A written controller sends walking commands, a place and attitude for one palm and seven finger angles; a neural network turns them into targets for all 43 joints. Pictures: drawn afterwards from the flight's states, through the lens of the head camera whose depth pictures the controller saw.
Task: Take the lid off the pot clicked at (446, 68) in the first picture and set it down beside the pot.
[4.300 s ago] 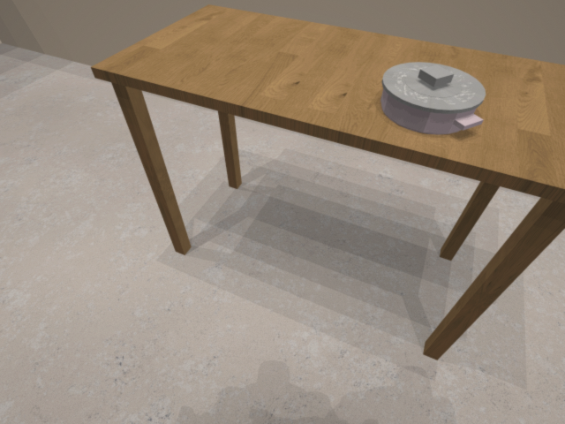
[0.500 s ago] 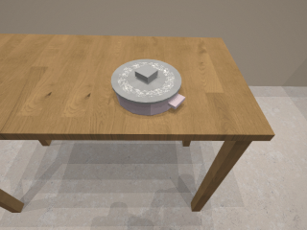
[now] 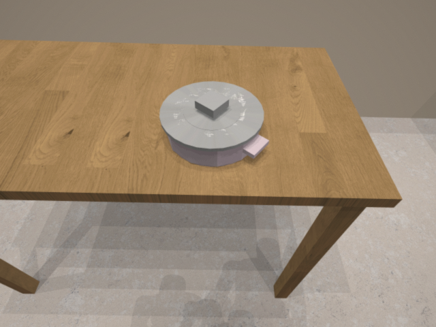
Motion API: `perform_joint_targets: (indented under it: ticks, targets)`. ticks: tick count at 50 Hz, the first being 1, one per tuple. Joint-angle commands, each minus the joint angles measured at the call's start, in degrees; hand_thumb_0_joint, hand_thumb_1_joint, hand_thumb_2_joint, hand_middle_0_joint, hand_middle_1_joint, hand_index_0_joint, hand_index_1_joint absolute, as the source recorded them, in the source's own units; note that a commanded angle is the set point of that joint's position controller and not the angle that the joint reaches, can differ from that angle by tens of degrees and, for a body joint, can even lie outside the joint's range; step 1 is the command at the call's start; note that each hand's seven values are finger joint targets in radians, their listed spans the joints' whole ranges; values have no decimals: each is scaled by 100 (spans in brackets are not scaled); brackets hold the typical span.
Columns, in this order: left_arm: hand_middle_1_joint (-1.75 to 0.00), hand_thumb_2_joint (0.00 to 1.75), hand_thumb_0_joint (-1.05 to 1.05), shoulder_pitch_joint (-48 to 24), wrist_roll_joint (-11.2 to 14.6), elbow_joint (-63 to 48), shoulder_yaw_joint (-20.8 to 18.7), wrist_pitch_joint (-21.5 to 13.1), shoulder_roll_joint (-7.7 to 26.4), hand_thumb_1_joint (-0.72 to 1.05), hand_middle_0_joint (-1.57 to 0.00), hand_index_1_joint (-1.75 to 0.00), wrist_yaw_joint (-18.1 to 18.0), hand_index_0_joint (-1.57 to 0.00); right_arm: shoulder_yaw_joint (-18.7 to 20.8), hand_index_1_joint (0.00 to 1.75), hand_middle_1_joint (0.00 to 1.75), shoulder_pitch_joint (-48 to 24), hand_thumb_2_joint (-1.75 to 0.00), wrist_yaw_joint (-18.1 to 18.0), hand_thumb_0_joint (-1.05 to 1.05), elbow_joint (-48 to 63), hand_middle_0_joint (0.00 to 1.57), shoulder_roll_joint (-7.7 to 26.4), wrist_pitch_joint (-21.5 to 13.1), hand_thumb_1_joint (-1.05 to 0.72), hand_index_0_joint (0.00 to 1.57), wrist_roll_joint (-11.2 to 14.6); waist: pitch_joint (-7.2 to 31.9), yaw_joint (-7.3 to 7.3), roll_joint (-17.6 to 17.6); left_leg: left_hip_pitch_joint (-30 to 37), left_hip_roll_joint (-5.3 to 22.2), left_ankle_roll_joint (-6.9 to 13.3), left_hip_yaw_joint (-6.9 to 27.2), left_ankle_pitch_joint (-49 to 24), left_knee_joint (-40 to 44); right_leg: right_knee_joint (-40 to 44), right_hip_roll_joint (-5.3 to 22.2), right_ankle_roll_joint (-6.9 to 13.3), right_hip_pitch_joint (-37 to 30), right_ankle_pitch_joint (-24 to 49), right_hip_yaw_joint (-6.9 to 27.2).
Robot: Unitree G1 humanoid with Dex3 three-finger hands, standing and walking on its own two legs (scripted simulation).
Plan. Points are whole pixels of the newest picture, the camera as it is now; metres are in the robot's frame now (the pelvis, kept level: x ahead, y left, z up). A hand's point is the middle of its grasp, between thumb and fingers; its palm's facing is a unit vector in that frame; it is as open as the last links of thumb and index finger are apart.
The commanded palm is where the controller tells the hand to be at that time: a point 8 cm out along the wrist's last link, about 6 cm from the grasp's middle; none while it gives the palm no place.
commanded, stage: look again from close up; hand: left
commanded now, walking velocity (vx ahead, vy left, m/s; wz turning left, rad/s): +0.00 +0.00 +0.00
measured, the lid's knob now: (212, 103) +0.49 +0.05 +0.15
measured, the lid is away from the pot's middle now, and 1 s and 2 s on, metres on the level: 0.00 0.00 0.00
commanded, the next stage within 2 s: shuffle to correct the standing spot in 0.54 s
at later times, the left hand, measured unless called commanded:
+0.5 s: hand out of the picture +0.01 +0.17 -0.18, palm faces +0.02 -0.98 -0.18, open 7.3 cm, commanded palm none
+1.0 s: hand out of the picture +0.02 +0.17 -0.18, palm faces +0.01 -0.98 -0.19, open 7.4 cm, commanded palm none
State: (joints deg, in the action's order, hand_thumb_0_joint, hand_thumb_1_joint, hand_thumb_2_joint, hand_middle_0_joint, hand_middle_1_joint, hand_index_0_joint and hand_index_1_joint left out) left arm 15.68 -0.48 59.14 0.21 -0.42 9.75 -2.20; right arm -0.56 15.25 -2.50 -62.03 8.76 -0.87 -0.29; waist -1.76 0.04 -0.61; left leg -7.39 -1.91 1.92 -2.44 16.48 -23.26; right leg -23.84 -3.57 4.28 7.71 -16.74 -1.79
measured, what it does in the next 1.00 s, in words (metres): stands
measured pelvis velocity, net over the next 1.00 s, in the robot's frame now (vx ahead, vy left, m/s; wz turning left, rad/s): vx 0.01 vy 0.00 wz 0.00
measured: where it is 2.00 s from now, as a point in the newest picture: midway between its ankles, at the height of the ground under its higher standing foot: outside the picture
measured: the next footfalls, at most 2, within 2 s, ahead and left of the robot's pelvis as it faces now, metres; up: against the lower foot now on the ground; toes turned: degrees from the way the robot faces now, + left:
left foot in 1.38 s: +0.09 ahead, +0.04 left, +0.00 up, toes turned +6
right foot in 1.78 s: +0.06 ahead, -0.27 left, +0.00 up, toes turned +1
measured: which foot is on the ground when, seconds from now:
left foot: down 0.00-1.00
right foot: down 0.00-1.00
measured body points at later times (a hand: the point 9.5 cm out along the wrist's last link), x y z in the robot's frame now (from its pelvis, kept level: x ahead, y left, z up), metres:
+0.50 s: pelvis +0.01 +0.00 +0.00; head +0.03 +0.01 +0.45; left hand +0.01 +0.23 -0.16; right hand +0.01 -0.22 -0.15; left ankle -0.05 +0.10 -0.74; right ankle -0.05 -0.07 -0.74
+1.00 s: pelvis +0.01 +0.00 -0.01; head +0.05 +0.01 +0.44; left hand +0.02 +0.23 -0.17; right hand +0.00 -0.21 -0.16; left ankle -0.05 +0.10 -0.74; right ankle -0.04 -0.09 -0.73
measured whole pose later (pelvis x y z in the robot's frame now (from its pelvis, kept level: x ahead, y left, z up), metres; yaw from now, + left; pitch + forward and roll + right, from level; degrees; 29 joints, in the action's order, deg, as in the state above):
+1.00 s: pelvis +0.01 +0.00 -0.01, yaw +0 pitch +2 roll +2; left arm 16.1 -1.0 59.7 -1.4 2.5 9.7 -1.2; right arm 0.2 17.2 -3.3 -62.7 6.2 -0.8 -1.4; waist -2.5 0.9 -2.7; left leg -9.1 -3.0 2.8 -2.9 19.3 -26.4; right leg -37.7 -0.8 2.1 14.7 -27.1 -1.2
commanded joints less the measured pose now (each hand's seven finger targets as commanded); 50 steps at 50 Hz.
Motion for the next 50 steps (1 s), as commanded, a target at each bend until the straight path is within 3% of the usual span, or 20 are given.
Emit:
perform_joint_targets:
  ticks: [1,14,22,27,32,35,39,44,47,48,50]
  targets:
    - [-30,90,0,343,26,-211,-96,-85,498,90,-20,-30,-43,-20,99,30,30,313,-90,-29,0,176,20,464,-74,-90,20,-15,35,-32,25,-4,776,30,584,-1561,163,292,1055,-72,-86,2352,876]
    - [-30,90,0,515,28,-50,-67,-119,467,90,-20,-30,-62,-20,78,30,30,349,-90,-50,0,53,20,431,-91,-90,20,-2,152,-29,-17,105,791,11,551,-1766,146,277,1091,-144,-238,2811,862]
    - [-30,90,0,511,28,-12,-64,-85,415,90,-20,-30,-53,-20,67,30,30,356,-90,-51,0,11,20,388,-87,-90,20,-10,-134,-48,91,-16,792,38,586,-1567,232,361,1031,-131,-72,2249,845]
    - [-30,90,0,523,34,11,-53,-87,390,90,-20,-30,-49,-20,61,30,30,392,-90,-51,0,-12,20,389,-96,-90,20,-8,-102,-50,-63,-34,792,48,611,-1538,244,369,1034,-142,-111,2182,819]
    - [-30,90,0,525,35,23,-53,-85,364,90,-20,-30,-46,-20,61,30,30,445,-90,-50,0,-51,20,372,-117,-90,20,-13,-64,-55,50,37,807,75,651,-1736,265,332,1013,-94,-91,2048,761]
    - [-30,90,0,522,49,36,-60,-53,328,90,-20,-30,-20,-20,69,30,30,498,-90,-58,0,-81,20,365,-147,-90,20,-28,50,-33,-21,132,909,136,729,-1942,269,253,847,-126,-104,1693,576]
    - [-30,90,0,519,18,51,-94,47,261,90,-20,-30,2,-20,114,30,30,498,-90,-100,0,-103,20,462,-99,-90,20,-52,-136,10,269,155,1111,254,942,-2056,280,20,687,-177,247,1081,380]
    - [-30,90,0,358,-27,-132,-181,163,268,90,-20,-30,42,-20,229,30,30,710,-90,-171,0,-78,20,632,-21,-90,20,-95,-312,97,551,310,1696,660,1573,-2524,384,-722,491,-248,1030,-267,112]
    - [-30,90,0,167,-27,-308,-250,221,313,90,-20,-30,65,-20,288,30,30,796,-90,-170,0,13,20,705,-13,-90,20,-141,-283,155,649,252,2019,1020,1906,-2706,482,-1737,489,-259,1513,-1294,219]
    - [-30,90,0,119,-32,-350,-277,227,321,90,-20,-30,75,-20,304,30,30,776,-90,-165,0,57,20,715,-17,-90,20,-156,-267,147,605,235,2061,1072,1916,-2861,438,-1864,523,-249,1585,-1384,281]
    - [-30,90,0,215,-19,-414,-307,207,298,90,-20,-30,107,-20,345,30,30,595,-90,-144,0,167,20,743,-31,-90,20,-162,-114,21,384,47,1979,938,1692,-2969,236,-1491,569,-241,1239,-1052,288]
